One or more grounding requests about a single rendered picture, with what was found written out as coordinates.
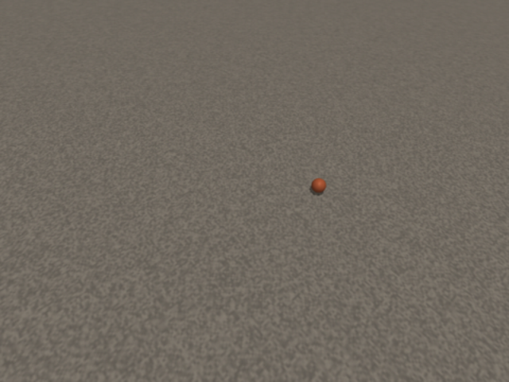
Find ball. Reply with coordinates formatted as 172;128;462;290
311;178;326;193

